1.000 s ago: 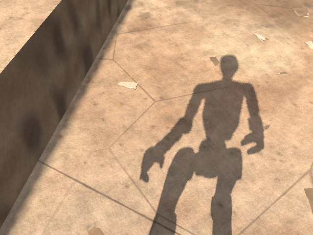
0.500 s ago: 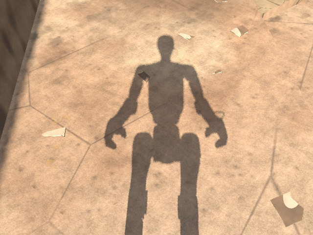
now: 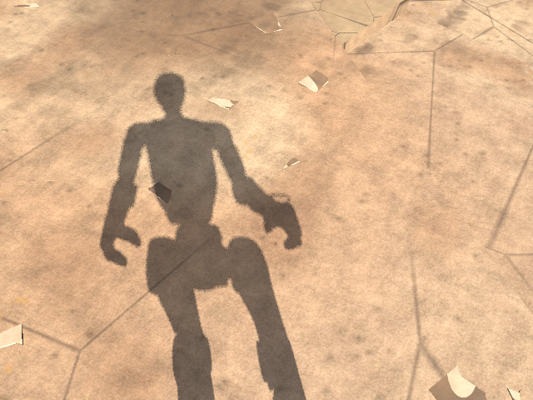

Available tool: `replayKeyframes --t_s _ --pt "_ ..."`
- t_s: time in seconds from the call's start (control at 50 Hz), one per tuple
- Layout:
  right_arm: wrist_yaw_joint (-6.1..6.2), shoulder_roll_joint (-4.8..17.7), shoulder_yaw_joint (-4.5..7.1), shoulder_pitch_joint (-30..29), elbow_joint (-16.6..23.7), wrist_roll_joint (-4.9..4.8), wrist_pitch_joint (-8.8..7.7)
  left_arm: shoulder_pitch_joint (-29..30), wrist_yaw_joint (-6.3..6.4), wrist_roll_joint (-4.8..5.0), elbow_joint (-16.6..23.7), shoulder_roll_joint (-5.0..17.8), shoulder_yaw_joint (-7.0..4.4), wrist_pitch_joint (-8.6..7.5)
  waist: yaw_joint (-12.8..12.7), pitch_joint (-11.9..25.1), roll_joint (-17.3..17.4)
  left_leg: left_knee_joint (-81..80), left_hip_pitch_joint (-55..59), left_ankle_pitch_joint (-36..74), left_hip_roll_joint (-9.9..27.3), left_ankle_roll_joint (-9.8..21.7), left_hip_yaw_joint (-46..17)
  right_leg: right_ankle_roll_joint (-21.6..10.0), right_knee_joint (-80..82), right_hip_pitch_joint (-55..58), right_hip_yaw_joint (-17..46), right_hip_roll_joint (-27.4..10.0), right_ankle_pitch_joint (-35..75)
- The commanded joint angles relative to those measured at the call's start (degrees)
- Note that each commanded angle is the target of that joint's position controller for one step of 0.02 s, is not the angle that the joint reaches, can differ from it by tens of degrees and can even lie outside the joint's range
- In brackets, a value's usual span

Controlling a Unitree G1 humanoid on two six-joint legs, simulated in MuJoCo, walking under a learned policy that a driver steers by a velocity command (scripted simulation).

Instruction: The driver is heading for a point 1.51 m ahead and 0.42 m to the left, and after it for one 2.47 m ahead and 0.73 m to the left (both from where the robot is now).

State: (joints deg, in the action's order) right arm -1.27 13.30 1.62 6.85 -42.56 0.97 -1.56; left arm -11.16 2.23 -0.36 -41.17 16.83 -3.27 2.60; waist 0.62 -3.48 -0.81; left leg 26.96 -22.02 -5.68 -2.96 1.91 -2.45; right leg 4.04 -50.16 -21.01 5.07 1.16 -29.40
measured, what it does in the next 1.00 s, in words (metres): steps on the spot, turning left: right foot, then left foot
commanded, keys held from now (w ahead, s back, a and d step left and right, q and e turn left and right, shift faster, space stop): q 0.82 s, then no key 0.10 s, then w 0.02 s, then w+e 0.06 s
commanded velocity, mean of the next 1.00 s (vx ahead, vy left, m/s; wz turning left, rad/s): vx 0.02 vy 0.00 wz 0.43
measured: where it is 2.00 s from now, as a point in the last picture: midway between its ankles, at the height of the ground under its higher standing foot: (207, 373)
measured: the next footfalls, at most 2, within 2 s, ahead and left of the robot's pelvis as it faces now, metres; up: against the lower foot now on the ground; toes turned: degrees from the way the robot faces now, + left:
right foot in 0.12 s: +0.07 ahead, -0.14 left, +0.00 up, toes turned +8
left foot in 0.46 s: +0.07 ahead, +0.13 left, +0.00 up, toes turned +16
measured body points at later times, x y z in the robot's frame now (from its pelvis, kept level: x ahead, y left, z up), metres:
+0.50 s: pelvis +0.04 +0.02 -0.01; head +0.07 +0.04 +0.44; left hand +0.10 +0.33 -0.12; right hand +0.28 -0.21 -0.09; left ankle +0.04 +0.12 -0.74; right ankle +0.03 -0.14 -0.72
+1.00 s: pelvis +0.07 +0.01 +0.01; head +0.09 +0.00 +0.45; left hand +0.04 +0.32 -0.08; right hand +0.35 -0.15 -0.09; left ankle +0.01 +0.11 -0.70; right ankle +0.14 -0.09 -0.73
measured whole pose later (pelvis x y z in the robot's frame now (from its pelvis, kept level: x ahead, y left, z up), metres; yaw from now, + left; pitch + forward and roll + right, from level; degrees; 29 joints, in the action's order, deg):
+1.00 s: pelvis +0.07 +0.01 +0.01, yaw +31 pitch +1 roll +0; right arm 1.4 18.4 3.6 9.0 -37.5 -0.1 2.4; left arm -10.9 0.4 -1.4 -42.0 15.7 -3.4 -1.6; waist -0.2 -0.7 2.8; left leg 44.6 -22.1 -26.2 -6.3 -0.4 -9.8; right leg -1.0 -27.7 -15.1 3.1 1.8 -13.7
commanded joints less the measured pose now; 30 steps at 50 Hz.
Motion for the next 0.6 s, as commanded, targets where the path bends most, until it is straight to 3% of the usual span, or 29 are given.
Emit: replayKeyframes --t_s 0.02,0.06,0.1,0.12,0.14,0.16,0.18,0.2,0.24,0.26,0.3,0.34,0.4,0.44,0.46,0.48,0.5,0.52,0.54,0.56,0.58,0.6 --pt "0.63 11.7 3.2 -1.9 3.8 -0.79 0.31 -4.8 0.22 0.07 1.4 4.0 -1.21 -1.02 -1.5 8.9 10.1 -9.4 8.7 2.7 11.7 9.7 -17.3 -0.1 10.9 4.1 -1.6 0.4 5.7" --pt "1.02 12.5 3.56 -2.2 4.1 -1.53 0.8 -4.5 0.18 0.26 0.9 4.5 -1.46 -1.28 -1.8 9.4 9.3 -9.3 8.6 -0.7 12.2 9.8 -19.3 -1.3 16.1 6.3 -1.6 0.9 10.9" --pt "1.55 12.1 3.56 -2.5 4.3 -2.22 1.54 -4.1 -0.03 0.01 0.8 4.6 -1.65 -1.62 -2.6 8.5 8.7 -9.0 5.1 -6.6 10.8 7.9 -19.7 -3.2 22.8 10.5 -2.4 1.1 16.1" --pt "1.79 11.4 3.42 -1.8 4.2 -2.35 1.67 -3.7 -0.03 -0.38 1.2 5.7 -1.95 -1.85 -2.7 8.3 7.6 -7.9 1.9 -9.8 9.6 6.2 -19.1 -4.7 24.3 13.6 -0.9 -1.2 17.7" --pt "1.85 10.2 3.18 -2.0 4.8 -2.17 1.58 -4.1 0.14 -0.98 1.4 8.1 -2.59 -1.97 -2.6 7.8 3.2 -4.8 -2.4 -12.0 7.4 3.9 -15.6 -7.2 25.5 15.1 2.7 -6.0 16.2" --pt "1.68 9.0 3.05 -1.8 5.6 -2.12 1.38 -3.7 0.2 -1.16 0.7 9.6 -3.24 -1.84 -1.0 6.1 -6.2 1.1 -5.5 -16.5 1.8 1.2 -8.0 -10.5 27.9 13.5 7.0 -9.7 15.3" --pt "1.55 9.2 3.11 -1.5 5.4 -2.01 1.2 -2.5 0.31 -1.39 1.6 8.6 -3.03 -1.98 -1.7 5.0 -10.2 8.9 -7.5 -17.3 -1.2 -0.7 -3.1 -13.8 31.5 13.2 12.1 -15.2 20.2" --pt "1.34 9.7 3.63 -0.3 5.0 -1.91 1.06 -0.1 0.62 -1.87 2.6 8.5 -3.01 -2.3 -1.6 5.0 -12.2 19.0 -9.6 -22.9 -0.9 -1.9 -0.8 -16.6 31.7 13.9 15.0 -20.0 29.8" --pt "1.39 11.2 4.83 2.4 3.9 -1.97 1.89 1.6 1.16 -0.82 3.4 7.4 -2.6 -3.16 -0.9 5.5 -6.7 33.4 -13.4 -26.2 1.2 -4.3 -2.2 -18.1 29.2 16.1 12.9 -21.9 45.4" --pt "1.44 9.9 4.59 3.3 3.6 -2.17 2.54 2.8 1.19 -0.15 3.5 7.1 -2.51 -3.33 -0.3 5.4 -5.4 34.3 -14.6 -24.7 2.3 -5.1 -2.3 -16.9 28.1 17.4 9.6 -20.5 48.5" --pt "1.17 7.5 3.66 2.0 4.4 -2.45 3.3 2.9 0.97 0.34 2.9 7.6 -2.81 -2.84 -1.2 4.8 -6.3 30.4 -14.5 -20.6 3.3 -6.5 0.5 -15.4 27.6 18.7 4.2 -17.6 50.0" --pt "0.35 6.8 3.06 0.0 5.9 -2.69 3.51 3.0 0.85 0.28 2.6 8.5 -3.22 -1.93 -2.3 5.9 -8.2 23.4 -9.0 -17.6 3.6 -6.7 3.3 -14.8 27.1 17.6 0.2 -16.0 49.2" --pt "-0.83 8.6 3.5 -0.5 7.6 -2.72 3.8 1.8 0.53 0.87 2.0 10.2 -3.82 -1.38 -3.0 6.9 -9.5 14.1 -2.8 -15.1 3.0 -5.2 6.1 -14.4 25.5 17.3 -1.2 -17.4 47.0" --pt "-0.88 9.5 4.2 3.1 6.8 -2.29 4.02 2.9 0.29 2.03 1.6 10.3 -3.79 -1.87 -0.5 7.2 -8.3 3.6 4.5 -6.7 1.3 -2.8 8.0 -12.0 21.0 14.5 -3.4 -16.9 43.2" --pt "-0.24 11.1 4.96 5.4 6.3 -1.92 4.03 0.4 -0.08 2.0 0.4 8.9 -3.46 -2.48 0.3 7.9 -5.2 -2.0 11.3 0.7 0.7 -0.8 5.9 -8.8 15.6 10.6 -6.2 -14.7 37.7" --pt "0.85 17.1 6.65 7.8 6.9 -1.95 4.0 -1.7 -0.49 -0.09 0.6 6.6 -2.87 -3.03 0.0 10.1 7.2 -3.8 22.6 21.9 10.3 3.5 -8.7 -3.1 1.6 -1.1 -11.2 -9.9 20.5" --pt "0.78 22.2 7.29 9.1 8.0 -0.13 3.35 3.1 -0.33 -1.79 4.6 3.3 -1.47 -3.4 1.4 12.5 19.7 -5.1 25.8 35.2 24.9 17.4 -30.4 0.5 -11.4 -15.7 -7.9 -0.5 -11.2" --pt "0.32 18.1 6.18 10.0 7.9 0.57 2.22 6.4 -0.19 -0.71 4.4 6.7 -2.38 -3.31 4.4 14.8 10.2 -6.3 25.0 29.3 24.9 20.3 -29.0 0.4 -19.7 -16.5 -0.6 -1.8 -11.7" --pt "0.46 16.5 5.56 7.2 7.9 0.22 1.43 6.5 -0.11 0.49 4.2 7.4 -2.68 -3.04 2.6 11.3 8.0 -6.3 21.5 24.4 21.8 17.4 -23.4 -0.5 -20.7 -17.0 -0.1 -2.8 -7.1" --pt "0.96 15.3 5.41 4.1 8.0 -0.91 1.28 5.4 0.4 0.39 3.0 7.3 -2.91 -2.77 1.1 9.3 5.0 -6.6 19.1 17.5 18.2 14.0 -19.7 -0.6 -18.4 -17.0 0.0 -3.7 -2.3" --pt "1.45 14.1 4.93 1.6 8.4 -1.82 1.58 5.2 0.93 -0.06 2.7 7.9 -3.21 -2.49 0.3 7.7 5.4 -6.9 16.9 14.7 16.5 12.0 -18.1 -0.3 -15.5 -16.5 0.4 -4.2 1.4" --pt "1.91 13.8 4.62 0.6 8.7 -1.75 1.98 4.5 0.96 -0.21 2.5 7.7 -3.29 -2.43 -0.6 7.7 6.5 -7.3 13.7 14.7 14.6 11.4 -16.5 0.2 -14.9 -13.3 -0.1 -3.4 4.2"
